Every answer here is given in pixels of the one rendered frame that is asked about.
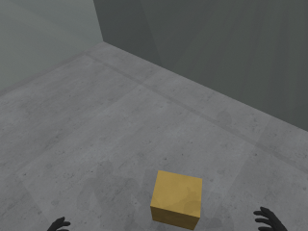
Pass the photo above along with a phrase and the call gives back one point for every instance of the carton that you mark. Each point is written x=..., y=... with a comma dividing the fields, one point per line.
x=176, y=199

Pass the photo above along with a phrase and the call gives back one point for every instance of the robot left hand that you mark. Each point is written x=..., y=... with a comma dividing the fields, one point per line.
x=58, y=224

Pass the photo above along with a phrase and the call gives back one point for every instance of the robot right hand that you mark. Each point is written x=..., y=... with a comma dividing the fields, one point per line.
x=270, y=219

